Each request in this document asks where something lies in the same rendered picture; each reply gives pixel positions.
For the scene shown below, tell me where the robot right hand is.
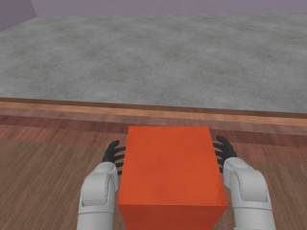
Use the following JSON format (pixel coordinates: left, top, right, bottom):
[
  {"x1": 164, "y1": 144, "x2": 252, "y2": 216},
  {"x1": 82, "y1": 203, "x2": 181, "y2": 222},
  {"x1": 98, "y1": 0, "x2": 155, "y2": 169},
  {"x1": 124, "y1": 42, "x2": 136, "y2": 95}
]
[{"x1": 213, "y1": 135, "x2": 237, "y2": 173}]

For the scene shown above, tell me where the carton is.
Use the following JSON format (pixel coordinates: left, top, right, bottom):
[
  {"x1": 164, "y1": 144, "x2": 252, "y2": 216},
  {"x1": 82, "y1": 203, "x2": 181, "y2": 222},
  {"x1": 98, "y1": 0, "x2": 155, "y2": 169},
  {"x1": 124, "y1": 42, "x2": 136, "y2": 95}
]
[{"x1": 117, "y1": 126, "x2": 229, "y2": 230}]

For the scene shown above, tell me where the right robot forearm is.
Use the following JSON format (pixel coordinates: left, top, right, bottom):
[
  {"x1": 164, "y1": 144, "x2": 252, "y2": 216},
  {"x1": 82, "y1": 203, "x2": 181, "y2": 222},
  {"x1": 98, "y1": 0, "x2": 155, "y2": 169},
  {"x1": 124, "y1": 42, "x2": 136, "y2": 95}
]
[{"x1": 223, "y1": 157, "x2": 276, "y2": 230}]

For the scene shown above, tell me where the left robot forearm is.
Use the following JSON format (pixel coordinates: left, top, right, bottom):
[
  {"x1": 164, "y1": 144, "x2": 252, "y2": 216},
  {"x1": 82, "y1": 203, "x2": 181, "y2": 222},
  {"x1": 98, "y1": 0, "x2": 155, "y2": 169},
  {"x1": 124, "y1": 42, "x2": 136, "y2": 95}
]
[{"x1": 77, "y1": 161, "x2": 119, "y2": 230}]

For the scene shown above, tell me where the robot left hand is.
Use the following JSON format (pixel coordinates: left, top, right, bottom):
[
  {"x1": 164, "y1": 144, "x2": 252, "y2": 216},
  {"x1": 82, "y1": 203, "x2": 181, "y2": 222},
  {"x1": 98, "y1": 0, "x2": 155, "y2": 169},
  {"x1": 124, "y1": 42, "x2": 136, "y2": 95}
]
[{"x1": 102, "y1": 140, "x2": 126, "y2": 175}]

